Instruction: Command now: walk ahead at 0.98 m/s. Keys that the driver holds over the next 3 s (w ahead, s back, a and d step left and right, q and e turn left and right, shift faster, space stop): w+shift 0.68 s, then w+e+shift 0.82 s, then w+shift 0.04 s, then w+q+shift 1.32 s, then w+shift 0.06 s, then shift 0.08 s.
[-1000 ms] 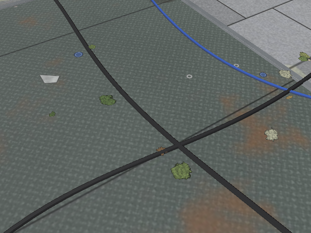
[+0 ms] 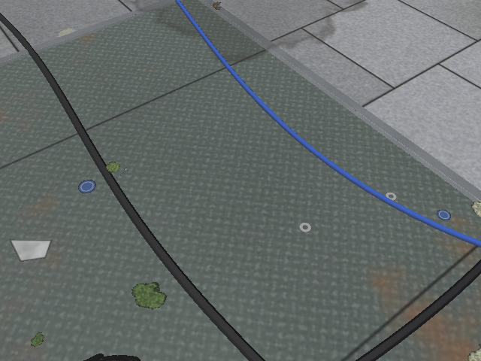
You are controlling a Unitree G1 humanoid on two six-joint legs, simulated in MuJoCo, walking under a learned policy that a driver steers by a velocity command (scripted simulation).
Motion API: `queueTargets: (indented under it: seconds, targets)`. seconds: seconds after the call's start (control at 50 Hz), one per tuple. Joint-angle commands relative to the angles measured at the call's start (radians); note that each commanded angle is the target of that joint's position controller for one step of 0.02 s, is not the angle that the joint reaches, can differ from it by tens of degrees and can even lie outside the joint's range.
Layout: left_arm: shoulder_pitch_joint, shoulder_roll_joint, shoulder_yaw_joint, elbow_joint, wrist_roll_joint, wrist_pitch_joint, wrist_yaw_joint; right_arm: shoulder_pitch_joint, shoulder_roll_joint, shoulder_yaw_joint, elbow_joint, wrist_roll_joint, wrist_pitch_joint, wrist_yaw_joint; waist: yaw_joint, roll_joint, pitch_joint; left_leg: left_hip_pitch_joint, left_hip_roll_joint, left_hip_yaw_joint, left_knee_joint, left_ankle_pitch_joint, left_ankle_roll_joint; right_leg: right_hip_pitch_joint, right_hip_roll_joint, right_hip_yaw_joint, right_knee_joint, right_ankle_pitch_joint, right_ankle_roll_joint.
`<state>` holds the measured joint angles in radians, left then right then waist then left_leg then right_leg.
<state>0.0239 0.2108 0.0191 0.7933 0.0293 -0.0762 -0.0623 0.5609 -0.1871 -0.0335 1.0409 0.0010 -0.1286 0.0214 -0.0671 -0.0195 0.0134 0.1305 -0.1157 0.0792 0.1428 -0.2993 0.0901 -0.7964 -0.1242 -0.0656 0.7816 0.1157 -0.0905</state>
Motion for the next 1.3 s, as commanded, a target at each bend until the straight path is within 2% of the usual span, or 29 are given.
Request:
queueTargets:
  seconds: [0.02,0.08,0.12,0.14,0.16,0.18,0.2,0.24,0.32,0.4,0.46,0.54,0.58,0.6,0.62,0.64,0.66,0.7,0.78,0.84,0.98,1.04,1.06,1.08,1.1,1.12,1.16,1.22,1.3]
  targets:
    - [-0.125,0.033,-0.009,-0.08,-0.014,-0.01,-0.002,-0.017,-0.145,-0.013,-0.056,0.005,-0.026,-0.014,0.036,0.043,0.161,-0.201,0.256,-0.068,-0.166,0.682,0.059,0.228,0.069,-0.068,-0.182,0.099,-0.026]
    - [-0.065,0.091,0.009,-0.071,-0.01,-0.01,0.019,0.003,-0.203,-0.017,-0.043,-0.019,-0.006,-0.033,0.083,0.116,0.043,0.047,0.291,-0.039,0.067,1.273,0.029,0.319,0.185,-0.11,-0.229,-0.079,-0.06]
    - [0.252,0.161,0.042,0.017,-0.012,-0.01,0.045,-0.038,-0.248,-0.031,-0.041,-0.046,0.025,-0.053,0.236,0.16,-0.129,0.049,0.316,-0.034,0.476,1.353,0.031,0.616,0.215,-0.069,-0.254,-0.211,-0.095]
    - [0.443,0.205,0.064,0.072,0.003,-0.006,0.063,-0.087,-0.24,-0.033,-0.056,-0.048,0.031,-0.053,0.325,0.143,-0.208,-0.12,0.284,-0.021,0.765,1.143,0.038,0.859,0.143,-0.004,-0.258,-0.29,-0.122]
    - [0.536,0.288,0.089,0.086,0.031,-0.003,0.077,-0.062,-0.104,-0.006,-0.097,-0.031,0.022,-0.034,0.279,-0.061,-0.304,-0.463,0.157,-0.023,1.169,0.418,0.038,1.127,-0.122,0.337,-0.23,-0.567,-0.178]
    - [0.491,0.278,0.095,0.091,0.029,-0.002,0.055,0.027,-0.07,0.0,-0.119,0.029,0.0,-0.014,0.182,-0.252,-0.401,-0.779,0.018,-0.159,1.414,-0.15,0.028,1.278,-0.277,0.896,-0.45,-0.725,-0.289]
    - [0.388,0.206,0.088,0.091,0.012,-0.008,0.042,-0.118,-0.14,-0.01,-0.149,0.018,-0.003,-0.026,0.171,-0.094,-0.224,-0.885,0.114,-0.183,1.382,-0.03,0.058,1.151,-0.212,0.774,-0.516,-0.723,-0.238]
    - [0.31,0.095,0.062,0.109,0.013,-0.027,0.036,-0.235,-0.118,-0.005,-0.178,-0.002,0.0,-0.017,0.111,0.078,-0.04,-0.832,0.183,-0.173,1.254,0.06,0.057,0.842,-0.147,0.519,-0.57,-0.519,-0.185]
    - [0.35,0.074,0.041,0.166,-0.019,-0.059,0.048,-0.286,-0.053,0.015,-0.224,-0.051,0.051,0.024,0.02,0.013,0.085,-0.818,0.261,-0.141,1.104,0.078,-0.004,0.591,-0.05,0.308,-0.679,-0.422,-0.135]
    - [0.407,0.088,0.036,0.17,-0.031,-0.077,0.034,-0.538,-0.078,0.03,-0.322,-0.045,0.044,0.037,0.064,0.032,0.164,-0.794,0.247,-0.014,0.738,0.347,-0.025,0.521,0.06,0.105,-0.74,-0.041,-0.1]
    - [0.476,0.144,0.041,0.189,-0.045,-0.089,0.041,-0.637,-0.074,0.043,-0.353,-0.023,0.037,0.046,0.1,0.006,0.159,-0.638,0.191,0.044,0.501,0.529,0.006,0.595,0.018,0.081,-0.823,0.182,-0.076]
    - [0.503,0.217,0.047,0.202,-0.016,-0.065,0.063,-0.581,-0.152,0.019,-0.345,-0.032,0.037,0.021,0.05,-0.082,0.03,-0.557,0.076,0.073,0.404,0.361,0.052,0.936,-0.041,0.037,-0.589,0.79,-0.045]
    - [0.457,0.256,0.058,0.201,0.009,-0.032,0.085,-0.244,-0.221,-0.017,-0.246,-0.029,0.042,-0.008,-0.118,-0.116,-0.147,-0.239,0.042,0.04,0.395,0.224,0.083,0.918,-0.058,0.024,-0.167,0.859,-0.035]
    - [0.423,0.235,0.056,0.188,0.016,-0.025,0.088,-0.05,-0.272,-0.041,-0.192,-0.041,0.048,-0.027,-0.201,-0.1,-0.229,-0.008,0.132,-0.045,0.428,0.103,0.108,0.746,-0.02,0.021,0.139,0.636,-0.036]
    - [0.558,0.04,0.017,0.147,-0.014,-0.03,0.064,-0.015,-0.373,-0.07,-0.187,-0.079,0.045,-0.036,-0.064,0.217,-0.364,0.323,0.457,-0.504,0.427,-0.068,0.212,0.347,0.129,0.036,0.592,-0.295,-0.012]
    - [0.56,0.098,0.023,0.143,-0.055,-0.051,0.06,-0.026,-0.323,-0.073,-0.183,-0.052,0.05,-0.012,-0.071,0.239,-0.472,0.395,0.522,-0.93,0.186,-0.256,0.27,0.146,0.213,0.164,0.767,-0.571,-0.022]
    - [0.395,0.138,0.029,0.098,-0.05,-0.054,0.069,-0.146,-0.268,-0.066,-0.181,-0.046,0.043,-0.006,-0.041,0.127,-0.237,0.231,0.46,-0.75,0.135,-0.217,0.223,0.039,0.122,0.162,0.74,-0.443,-0.039]
    - [0.303,0.11,0.021,0.079,-0.031,-0.047,0.058,-0.219,-0.153,-0.041,-0.164,-0.049,0.024,0.0,0.019,-0.025,-0.062,-0.079,0.394,-0.487,0.092,-0.029,0.163,0.103,0.056,0.164,0.611,-0.361,-0.041]
    - [0.288,0.046,0.007,0.053,0.002,0.019,0.019,-0.203,-0.114,-0.022,-0.112,-0.017,-0.012,-0.004,0.109,0.047,0.067,-0.334,0.323,-0.224,-0.035,0.062,0.059,0.146,-0.009,0.157,0.481,-0.306,-0.008]
    - [0.125,0.051,-0.001,-0.014,-0.012,0.025,0.007,-0.178,-0.12,-0.019,-0.106,-0.017,-0.029,0.005,0.085,0.058,0.128,-0.369,0.246,-0.007,-0.079,0.366,-0.013,0.109,0.014,0.076,0.298,-0.115,-0.007]
    - [-0.023,0.087,-0.01,-0.065,-0.008,0.005,-0.009,-0.065,-0.2,-0.009,-0.093,-0.008,-0.023,-0.052,0.074,0.094,0.08,-0.072,0.27,0.181,0.061,1.247,-0.108,0.263,0.176,-0.165,-0.12,0.06,-0.08]
    - [0.386,0.198,0.039,0.046,-0.009,0.015,0.002,-0.169,-0.29,-0.037,-0.139,-0.031,0.024,-0.089,0.293,0.156,-0.138,-0.096,0.328,0.158,0.609,1.5,-0.112,0.681,0.262,-0.125,-0.12,-0.109,-0.138]
    - [0.598,0.24,0.07,0.102,-0.013,0.021,0.02,-0.257,-0.31,-0.05,-0.163,-0.038,0.038,-0.084,0.406,0.13,-0.19,-0.245,0.302,0.148,0.988,1.263,-0.099,0.884,0.208,-0.013,-0.187,-0.171,-0.196]
    - [0.554,0.269,0.098,0.108,-0.046,0.038,0.042,-0.339,-0.231,-0.041,-0.194,-0.044,0.026,-0.058,0.354,-0.102,-0.136,-0.55,0.09,0.115,1.378,0.138,-0.086,1.016,0.124,0.147,-0.197,-0.194,-0.209]
    - [0.457,0.393,0.117,0.079,-0.004,0.048,0.04,-0.226,-0.135,-0.01,-0.317,-0.011,0.005,-0.047,0.164,-0.246,-0.252,-0.941,0.043,-0.059,1.652,-0.214,-0.14,1.259,-0.094,0.65,-0.251,-0.097,-0.443]
    - [0.445,0.347,0.119,0.047,0.0,0.052,0.052,-0.276,-0.154,0.008,-0.345,-0.013,-0.017,-0.041,0.206,-0.071,-0.301,-1.068,0.085,-0.189,1.608,-0.164,-0.118,1.282,-0.165,0.884,-0.466,-0.433,-0.481]
    - [0.371,0.203,0.088,0.069,-0.005,0.043,0.066,-0.352,-0.176,0.006,-0.354,-0.037,-0.025,-0.026,0.094,0.145,-0.023,-0.974,0.184,-0.188,1.312,-0.066,-0.097,0.876,-0.087,0.73,-0.581,-0.467,-0.341]
    - [0.317,0.191,0.071,0.044,-0.022,0.0,0.069,-0.345,-0.149,0.021,-0.36,-0.086,0.047,-0.017,0.009,0.146,0.064,-0.791,0.243,-0.159,1.116,-0.092,-0.144,0.517,0.041,0.535,-0.604,-0.342,-0.287]
    - [0.338,0.238,0.09,0.021,-0.026,-0.022,0.055,-0.569,-0.125,0.044,-0.466,-0.052,0.057,0.001,0.077,0.046,0.102,-0.634,0.231,-0.086,0.693,0.226,-0.166,0.355,0.149,0.421,-0.639,-0.172,-0.228]
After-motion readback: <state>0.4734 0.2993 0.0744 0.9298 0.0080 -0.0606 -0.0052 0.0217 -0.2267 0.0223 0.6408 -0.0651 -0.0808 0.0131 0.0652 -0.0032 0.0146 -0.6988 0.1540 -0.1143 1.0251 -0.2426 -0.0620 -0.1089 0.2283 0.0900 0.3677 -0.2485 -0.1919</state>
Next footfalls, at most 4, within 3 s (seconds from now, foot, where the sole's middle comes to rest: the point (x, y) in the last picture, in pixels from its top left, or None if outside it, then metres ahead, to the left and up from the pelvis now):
0.14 right None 0.35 -0.08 -0.77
0.60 left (205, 259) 0.81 0.09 -0.77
1.06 right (242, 158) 1.24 -0.05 -0.77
1.48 left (232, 84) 1.68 -0.04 -0.77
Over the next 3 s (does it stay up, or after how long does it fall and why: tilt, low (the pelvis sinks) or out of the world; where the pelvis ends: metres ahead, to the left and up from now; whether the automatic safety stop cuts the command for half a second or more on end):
stays up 2.64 -0.53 0.00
